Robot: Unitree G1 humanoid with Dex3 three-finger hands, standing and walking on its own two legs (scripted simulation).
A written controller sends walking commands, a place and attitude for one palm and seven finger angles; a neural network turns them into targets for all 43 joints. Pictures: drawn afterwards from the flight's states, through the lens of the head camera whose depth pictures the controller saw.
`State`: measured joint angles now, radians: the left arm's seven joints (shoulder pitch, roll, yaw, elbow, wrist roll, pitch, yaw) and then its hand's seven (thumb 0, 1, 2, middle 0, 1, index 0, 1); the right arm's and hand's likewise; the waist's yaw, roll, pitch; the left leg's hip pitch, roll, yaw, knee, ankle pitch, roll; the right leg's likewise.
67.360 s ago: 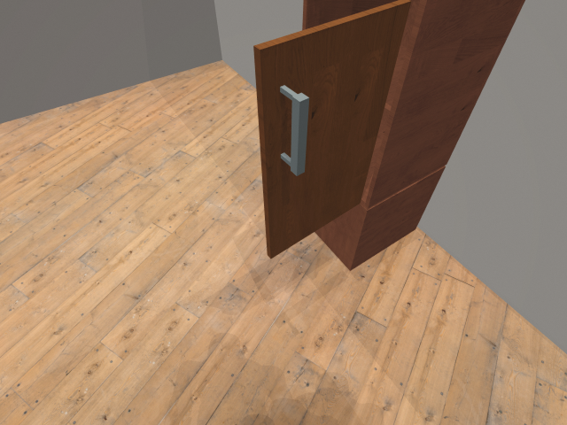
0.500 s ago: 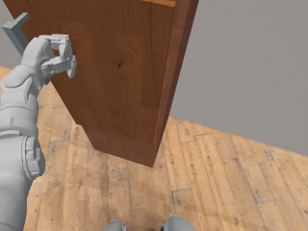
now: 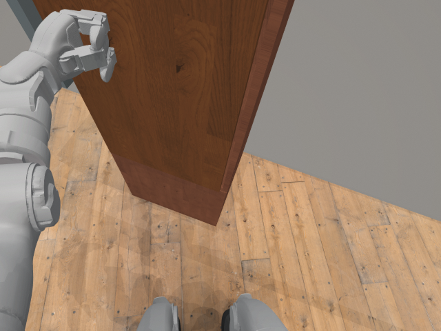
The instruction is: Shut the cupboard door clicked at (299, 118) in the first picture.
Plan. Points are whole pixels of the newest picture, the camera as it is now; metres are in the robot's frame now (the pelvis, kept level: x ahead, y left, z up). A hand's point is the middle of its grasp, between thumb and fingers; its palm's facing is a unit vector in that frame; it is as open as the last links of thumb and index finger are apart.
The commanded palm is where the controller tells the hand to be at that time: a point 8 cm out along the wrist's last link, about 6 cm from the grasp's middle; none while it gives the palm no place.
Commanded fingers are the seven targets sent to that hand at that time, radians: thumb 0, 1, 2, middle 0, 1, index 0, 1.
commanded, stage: pull the fist back off the door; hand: left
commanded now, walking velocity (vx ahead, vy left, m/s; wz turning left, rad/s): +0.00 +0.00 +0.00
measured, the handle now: (51, 35) +0.58 +0.23 +0.15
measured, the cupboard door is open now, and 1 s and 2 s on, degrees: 0 0 0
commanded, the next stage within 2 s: draw the hand back to the body in 0.86 s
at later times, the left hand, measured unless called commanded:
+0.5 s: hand (125, 59) +0.52 +0.11 +0.15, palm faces +0.03 -1.00 -0.01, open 3.2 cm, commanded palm +0.49 +0.16 +0.15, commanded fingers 0.00 0.90 0.90 -1.30 -1.50 -1.30 -1.50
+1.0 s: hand (121, 88) +0.46 +0.12 +0.15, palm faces +0.04 -1.00 -0.02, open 3.1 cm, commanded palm +0.43 +0.16 +0.15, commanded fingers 0.00 0.90 0.90 -1.30 -1.50 -1.30 -1.50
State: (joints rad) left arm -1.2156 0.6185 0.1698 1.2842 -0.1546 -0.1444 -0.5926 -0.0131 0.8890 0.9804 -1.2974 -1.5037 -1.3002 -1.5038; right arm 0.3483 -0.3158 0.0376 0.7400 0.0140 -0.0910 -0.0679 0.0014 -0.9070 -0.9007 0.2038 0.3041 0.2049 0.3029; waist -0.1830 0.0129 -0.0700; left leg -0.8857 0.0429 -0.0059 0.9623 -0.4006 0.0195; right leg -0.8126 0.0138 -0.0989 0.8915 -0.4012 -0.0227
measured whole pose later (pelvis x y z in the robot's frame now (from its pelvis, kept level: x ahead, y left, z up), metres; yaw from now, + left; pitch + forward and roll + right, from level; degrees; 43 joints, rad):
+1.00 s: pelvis +0.03 -0.01 +0.03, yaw +0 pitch +9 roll +0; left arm -0.64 0.23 0.20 0.84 -0.13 -0.26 -0.04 0.02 0.90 0.90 -1.30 -1.50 -1.30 -1.50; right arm 0.30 -0.26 0.00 0.64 0.03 -0.04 0.00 0.00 -0.91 -0.90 0.20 0.30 0.20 0.30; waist -0.06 0.04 -0.09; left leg -0.52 0.03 0.04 0.73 -0.36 0.00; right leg -0.49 0.01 -0.06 0.72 -0.38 -0.03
